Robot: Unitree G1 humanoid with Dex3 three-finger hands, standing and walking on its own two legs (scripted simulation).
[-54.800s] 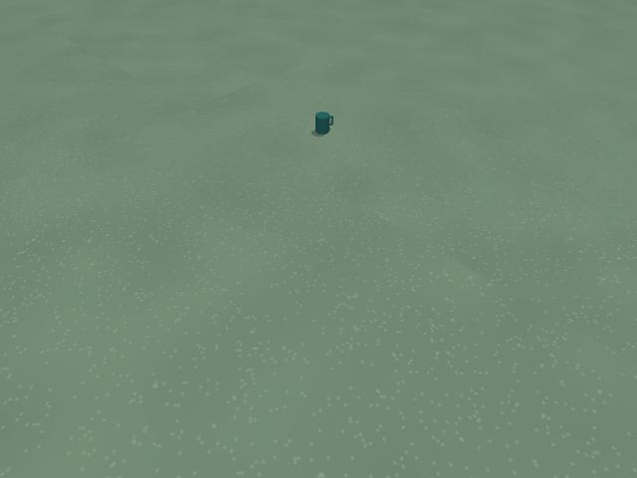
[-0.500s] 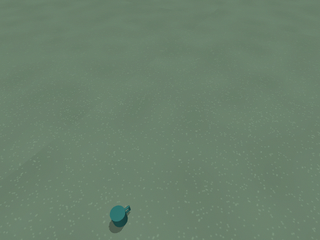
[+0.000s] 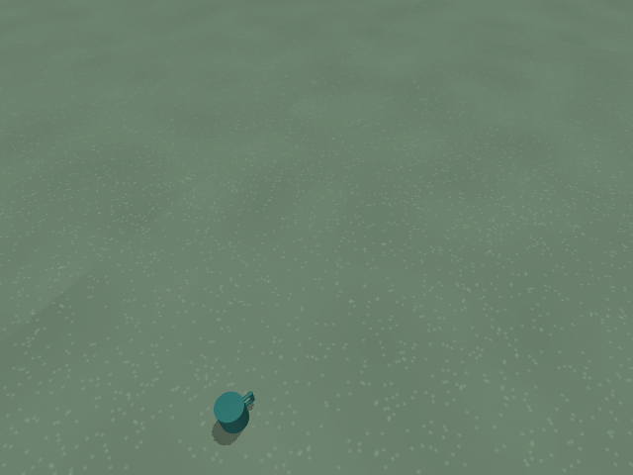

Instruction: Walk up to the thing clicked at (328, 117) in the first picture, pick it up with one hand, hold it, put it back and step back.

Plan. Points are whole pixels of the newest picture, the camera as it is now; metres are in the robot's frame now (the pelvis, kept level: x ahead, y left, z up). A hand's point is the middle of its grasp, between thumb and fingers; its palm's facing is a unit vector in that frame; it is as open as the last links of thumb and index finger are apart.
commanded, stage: step back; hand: left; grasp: from above
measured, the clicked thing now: (236, 408) +0.47 +0.25 -0.72
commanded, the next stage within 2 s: none
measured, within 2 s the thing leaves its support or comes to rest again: neither
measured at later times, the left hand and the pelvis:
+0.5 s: hand out of the picture +0.05 +0.30 -0.18, palm faces -0.08 -0.93 -0.35, open 7.4 cm; pelvis -0.08 +0.04 -0.01, yaw -3 degrees
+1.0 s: hand out of the picture -0.05 +0.30 -0.15, palm faces +0.00 -0.92 -0.39, open 7.4 cm; pelvis -0.20 +0.04 -0.02, yaw +1 degrees
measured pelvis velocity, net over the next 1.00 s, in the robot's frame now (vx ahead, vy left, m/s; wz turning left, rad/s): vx -0.20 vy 0.04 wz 0.02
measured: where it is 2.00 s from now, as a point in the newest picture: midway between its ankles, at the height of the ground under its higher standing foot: outside the picture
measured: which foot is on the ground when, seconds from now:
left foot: down 0.00-0.66, up 0.68-0.98, down 1.00-1.00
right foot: down 0.00-0.22, up 0.24-0.60, down 0.62-1.00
